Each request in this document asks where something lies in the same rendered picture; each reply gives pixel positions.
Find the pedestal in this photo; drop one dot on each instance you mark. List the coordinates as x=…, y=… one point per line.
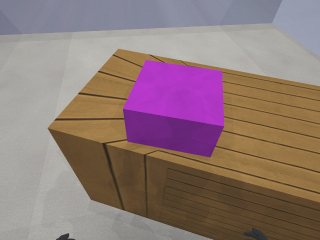
x=264, y=171

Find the right robot hand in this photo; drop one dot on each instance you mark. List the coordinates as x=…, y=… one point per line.
x=257, y=234

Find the carton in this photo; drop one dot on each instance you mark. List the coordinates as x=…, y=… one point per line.
x=176, y=107

